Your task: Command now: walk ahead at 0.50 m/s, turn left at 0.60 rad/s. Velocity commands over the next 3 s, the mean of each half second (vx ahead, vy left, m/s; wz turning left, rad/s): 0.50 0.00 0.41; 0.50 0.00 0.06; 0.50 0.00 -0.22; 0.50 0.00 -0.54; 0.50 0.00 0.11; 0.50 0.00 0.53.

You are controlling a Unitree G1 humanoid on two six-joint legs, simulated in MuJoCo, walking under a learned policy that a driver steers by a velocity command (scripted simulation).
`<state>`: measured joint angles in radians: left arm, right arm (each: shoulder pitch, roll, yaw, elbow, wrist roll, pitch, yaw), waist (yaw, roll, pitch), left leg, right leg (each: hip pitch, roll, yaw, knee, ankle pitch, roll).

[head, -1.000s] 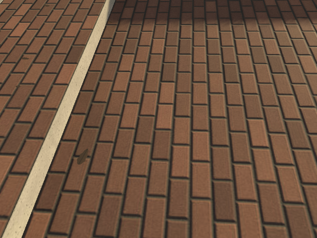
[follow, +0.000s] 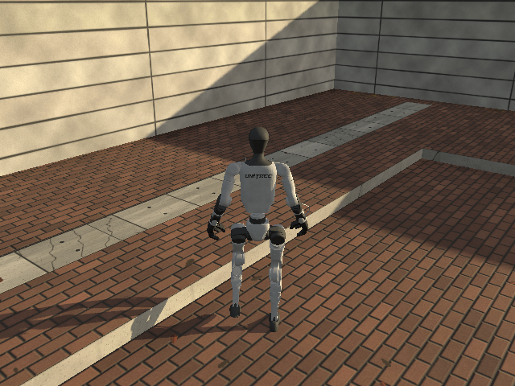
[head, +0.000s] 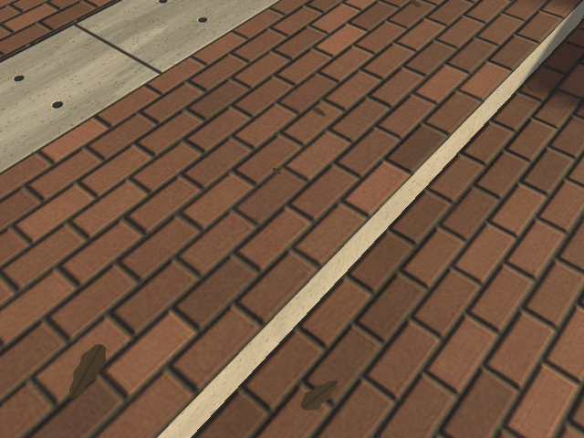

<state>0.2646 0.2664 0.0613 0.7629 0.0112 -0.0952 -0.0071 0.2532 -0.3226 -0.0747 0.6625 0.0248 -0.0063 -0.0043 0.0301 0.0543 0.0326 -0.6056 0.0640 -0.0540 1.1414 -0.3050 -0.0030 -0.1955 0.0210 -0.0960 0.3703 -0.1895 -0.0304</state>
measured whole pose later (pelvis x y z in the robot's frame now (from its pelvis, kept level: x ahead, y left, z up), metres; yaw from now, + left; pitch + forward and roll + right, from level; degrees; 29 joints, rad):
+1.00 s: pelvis +0.53 +0.07 +0.00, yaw +12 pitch +1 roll +0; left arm 0.37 0.23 0.03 0.90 0.02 -0.02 -0.04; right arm 0.26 -0.24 -0.03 0.79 0.04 -0.04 0.01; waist 0.04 0.03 -0.01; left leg -0.82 0.03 0.00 1.96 -0.47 0.03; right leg -0.28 0.05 -0.04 0.47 -0.22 -0.08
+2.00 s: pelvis +1.04 +0.12 +0.13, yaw -14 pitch +1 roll +0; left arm 0.23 0.28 0.08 0.68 -0.01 -0.05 -0.05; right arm 0.19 -0.29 -0.05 0.76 0.02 -0.12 -0.01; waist 0.00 0.00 0.05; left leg -0.43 0.07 -0.04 1.31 -0.37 0.02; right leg -0.37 0.10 -0.05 0.52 -0.18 -0.12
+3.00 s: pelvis +1.64 +0.07 +0.13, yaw +10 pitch +2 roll -1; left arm 0.14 0.25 0.05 0.64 0.01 -0.11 0.00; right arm 0.34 -0.30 -0.06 0.72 0.02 -0.03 -0.01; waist -0.03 0.04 -0.01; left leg -0.37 -0.07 -0.12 1.16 -0.44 0.02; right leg -0.39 0.03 0.00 0.53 -0.18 -0.02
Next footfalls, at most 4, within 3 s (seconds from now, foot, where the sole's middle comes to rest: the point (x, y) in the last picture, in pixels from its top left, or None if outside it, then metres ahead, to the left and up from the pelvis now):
0.28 left None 0.30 0.17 -0.78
0.80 right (321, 385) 0.60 0.00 -0.78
1.30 left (209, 273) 0.82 0.28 -0.64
1.86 right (305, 185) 1.12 0.05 -0.64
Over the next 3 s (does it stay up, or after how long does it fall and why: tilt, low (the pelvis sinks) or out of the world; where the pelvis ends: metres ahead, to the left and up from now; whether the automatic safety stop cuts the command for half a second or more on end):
stays up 1.64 0.07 0.13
